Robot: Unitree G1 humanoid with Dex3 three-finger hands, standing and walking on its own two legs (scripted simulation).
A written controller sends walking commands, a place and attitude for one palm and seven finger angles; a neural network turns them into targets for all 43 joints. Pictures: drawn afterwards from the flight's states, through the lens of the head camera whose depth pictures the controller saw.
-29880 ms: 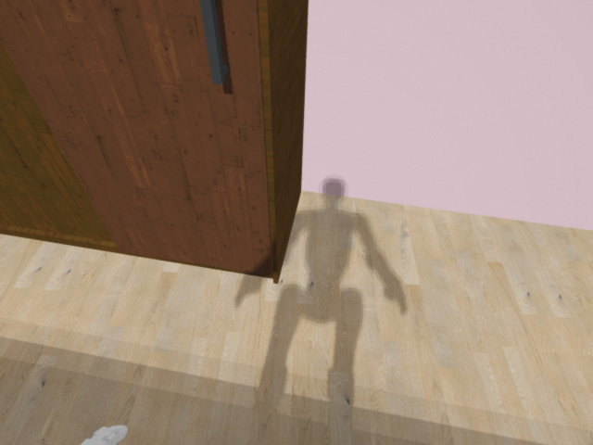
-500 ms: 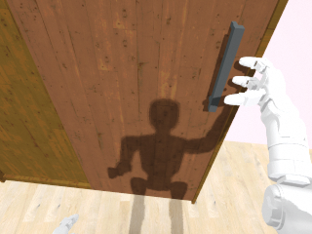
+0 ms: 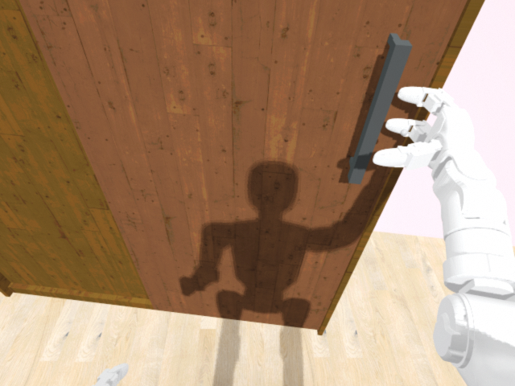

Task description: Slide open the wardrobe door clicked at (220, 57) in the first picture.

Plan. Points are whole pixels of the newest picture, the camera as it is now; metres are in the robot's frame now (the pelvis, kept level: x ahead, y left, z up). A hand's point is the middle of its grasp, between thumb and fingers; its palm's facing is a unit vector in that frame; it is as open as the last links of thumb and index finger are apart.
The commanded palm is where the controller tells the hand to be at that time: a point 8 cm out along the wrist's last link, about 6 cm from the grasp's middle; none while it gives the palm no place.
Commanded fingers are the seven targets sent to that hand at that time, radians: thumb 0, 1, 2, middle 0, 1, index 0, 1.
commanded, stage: move the hooked fingers beside the handle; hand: right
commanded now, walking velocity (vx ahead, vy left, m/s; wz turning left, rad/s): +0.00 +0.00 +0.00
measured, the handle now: (371, 116) +0.50 -0.13 +0.21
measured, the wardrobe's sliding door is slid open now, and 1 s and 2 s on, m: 0.00 0.00 0.00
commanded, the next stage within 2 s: feel for the door with the fingertips in 0.52 s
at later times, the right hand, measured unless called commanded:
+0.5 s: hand (401, 131) +0.44 -0.17 +0.22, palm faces +0.05 +1.00 +0.01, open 14.0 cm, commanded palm +0.42 -0.22 +0.22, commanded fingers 0.00 0.50 -0.30 0.30 1.20 0.30 1.20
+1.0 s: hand (380, 132) +0.44 -0.13 +0.22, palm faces +0.02 +1.00 +0.01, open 14.0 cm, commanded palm +0.42 -0.19 +0.22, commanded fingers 0.00 0.50 -0.30 0.30 1.20 0.30 1.20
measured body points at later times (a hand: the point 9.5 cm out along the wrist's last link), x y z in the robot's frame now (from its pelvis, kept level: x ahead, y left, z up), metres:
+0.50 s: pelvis +0.00 +0.00 +0.00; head -0.01 +0.01 +0.45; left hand +0.12 +0.26 -0.11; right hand +0.43 -0.22 +0.23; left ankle -0.03 +0.12 -0.74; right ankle +0.03 -0.13 -0.74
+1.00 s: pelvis +0.00 +0.00 +0.00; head -0.01 +0.01 +0.45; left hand +0.13 +0.25 -0.11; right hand +0.43 -0.19 +0.22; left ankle -0.03 +0.12 -0.74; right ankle +0.03 -0.13 -0.74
